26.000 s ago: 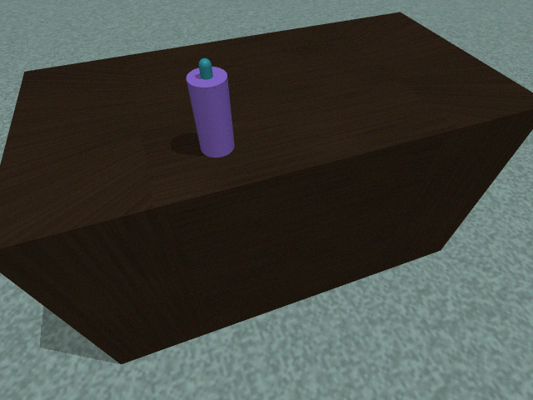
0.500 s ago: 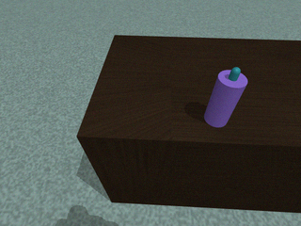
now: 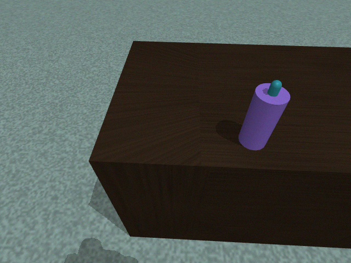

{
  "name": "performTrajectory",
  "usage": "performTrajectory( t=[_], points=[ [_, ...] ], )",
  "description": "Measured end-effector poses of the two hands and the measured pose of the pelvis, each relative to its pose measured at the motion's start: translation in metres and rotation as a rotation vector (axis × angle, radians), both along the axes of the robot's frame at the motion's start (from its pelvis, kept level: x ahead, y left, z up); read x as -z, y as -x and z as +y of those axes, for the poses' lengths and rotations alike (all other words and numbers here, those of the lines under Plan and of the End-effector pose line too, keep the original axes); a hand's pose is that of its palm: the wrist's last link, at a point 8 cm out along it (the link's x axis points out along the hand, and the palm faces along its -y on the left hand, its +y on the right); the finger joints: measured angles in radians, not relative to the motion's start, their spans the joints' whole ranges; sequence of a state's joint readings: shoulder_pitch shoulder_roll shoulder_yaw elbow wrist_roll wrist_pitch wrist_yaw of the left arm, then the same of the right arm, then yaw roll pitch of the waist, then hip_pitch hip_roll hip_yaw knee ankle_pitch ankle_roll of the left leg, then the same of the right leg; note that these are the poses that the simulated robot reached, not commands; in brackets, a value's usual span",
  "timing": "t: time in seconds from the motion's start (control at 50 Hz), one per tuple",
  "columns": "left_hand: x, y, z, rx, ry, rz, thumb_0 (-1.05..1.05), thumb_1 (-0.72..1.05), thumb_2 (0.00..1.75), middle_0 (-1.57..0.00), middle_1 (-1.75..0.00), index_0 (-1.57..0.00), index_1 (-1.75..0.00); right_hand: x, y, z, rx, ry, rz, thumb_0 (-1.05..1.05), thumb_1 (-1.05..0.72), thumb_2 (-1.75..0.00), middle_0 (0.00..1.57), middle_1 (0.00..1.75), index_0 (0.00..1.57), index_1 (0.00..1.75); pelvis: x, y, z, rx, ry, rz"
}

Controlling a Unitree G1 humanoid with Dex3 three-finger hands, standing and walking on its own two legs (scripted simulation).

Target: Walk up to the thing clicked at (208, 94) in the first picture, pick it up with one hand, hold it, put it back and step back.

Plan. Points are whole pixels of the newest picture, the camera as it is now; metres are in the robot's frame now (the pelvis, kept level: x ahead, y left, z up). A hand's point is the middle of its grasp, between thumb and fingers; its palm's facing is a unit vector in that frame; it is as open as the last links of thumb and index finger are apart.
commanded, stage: home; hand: right
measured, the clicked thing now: (263, 114) +0.47 -0.20 +0.07
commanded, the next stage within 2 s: stand in 0.02 s
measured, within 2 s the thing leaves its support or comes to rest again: neither
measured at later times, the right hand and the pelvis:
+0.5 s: hand out of the picture +0.07 -0.26 -0.16, palm faces -0.03 +0.94 -0.35, open 10.5 cm; pelvis +0.00 +0.00 +0.00, yaw +0 degrees
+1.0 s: hand out of the picture +0.07 -0.25 -0.16, palm faces -0.04 +0.94 -0.34, open 7.4 cm; pelvis +0.01 +0.00 +0.00, yaw +0 degrees
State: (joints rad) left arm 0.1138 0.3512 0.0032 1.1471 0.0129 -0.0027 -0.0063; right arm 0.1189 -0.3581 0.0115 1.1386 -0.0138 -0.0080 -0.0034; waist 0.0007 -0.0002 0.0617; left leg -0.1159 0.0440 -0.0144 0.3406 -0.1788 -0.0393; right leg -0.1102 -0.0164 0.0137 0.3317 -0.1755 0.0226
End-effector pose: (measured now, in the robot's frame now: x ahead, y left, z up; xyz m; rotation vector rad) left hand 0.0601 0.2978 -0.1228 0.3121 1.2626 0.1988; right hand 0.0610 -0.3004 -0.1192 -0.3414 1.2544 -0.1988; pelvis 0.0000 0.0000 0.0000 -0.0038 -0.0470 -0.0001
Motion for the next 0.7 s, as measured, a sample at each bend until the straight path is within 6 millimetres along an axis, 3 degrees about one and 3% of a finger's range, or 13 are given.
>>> performTrajectory(
  t=[0.18,0.26,0.48,0.58,0.7],
  points=[
    [-0.0018,-0.0001,0.0016,-0.001,-0.003,-0.012,0.0,0.9,0.9,-0.21,-0.3,-0.2,-0.29,0.0002,-0.0012,0.0021,-0.001,-0.004,-0.011,-0.01,0.49,-0.09,0.08,0.07,0.08,0.06,0.0,0.0012,0.001,0.0,-0.002,-0.003],
    [-0.0018,0.0009,0.0017,0.001,-0.004,-0.008,0.0,0.91,0.9,-0.21,-0.3,-0.2,-0.29,0.0007,-0.0003,0.002,0.001,-0.006,-0.008,-0.01,0.39,-0.19,0.12,0.14,0.12,0.14,0.0,0.0012,0.001,-0.002,-0.003,0.002],
    [-0.0007,-0.0002,0.0,0.003,0.0,-0.001,0.0,0.91,0.9,-0.21,-0.3,-0.2,-0.3,0.0007,-0.0001,0.0013,0.009,-0.006,0.003,0.0,-0.29,-0.73,0.2,0.28,0.2,0.27,-0.0003,-0.0023,0.0007,-0.001,-0.002,0.003],
    [-0.0012,-0.004,-0.0003,0.005,0.001,-0.012,0.0,0.91,0.9,-0.21,-0.3,-0.2,-0.3,0.0005,-0.0028,0.0022,0.006,-0.008,-0.002,0.0,-0.61,-0.83,0.2,0.29,0.2,0.29,-0.0003,-0.0029,0.0007,-0.002,-0.003,0.003],
    [-0.0021,-0.007,0.0001,0.007,-0.001,-0.019,0.0,0.91,0.9,-0.21,-0.3,-0.2,-0.3,0.0002,-0.0058,0.0029,0.003,-0.011,-0.011,0.0,-0.81,-0.88,0.21,0.3,0.21,0.29,-0.0003,-0.0037,0.0005,-0.002,-0.002,0.004]
  ],
)
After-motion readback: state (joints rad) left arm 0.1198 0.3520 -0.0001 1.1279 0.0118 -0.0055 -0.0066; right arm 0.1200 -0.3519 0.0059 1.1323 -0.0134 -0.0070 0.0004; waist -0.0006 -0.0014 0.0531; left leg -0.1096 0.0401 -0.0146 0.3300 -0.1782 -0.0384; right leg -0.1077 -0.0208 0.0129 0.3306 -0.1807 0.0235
